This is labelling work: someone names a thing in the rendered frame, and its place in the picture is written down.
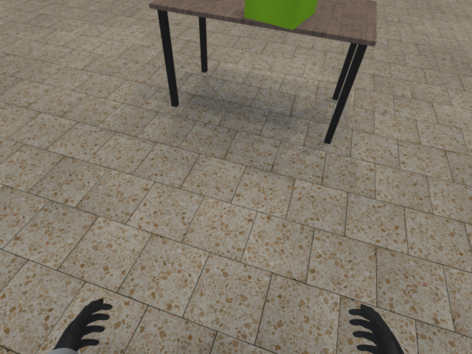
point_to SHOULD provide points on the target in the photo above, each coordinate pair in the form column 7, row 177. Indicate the left robot hand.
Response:
column 72, row 336

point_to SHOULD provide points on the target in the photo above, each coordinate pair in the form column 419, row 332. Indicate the table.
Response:
column 353, row 21

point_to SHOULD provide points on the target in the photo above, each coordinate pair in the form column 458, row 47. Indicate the right robot hand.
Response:
column 381, row 335

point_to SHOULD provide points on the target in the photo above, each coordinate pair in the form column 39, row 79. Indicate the carton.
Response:
column 282, row 13

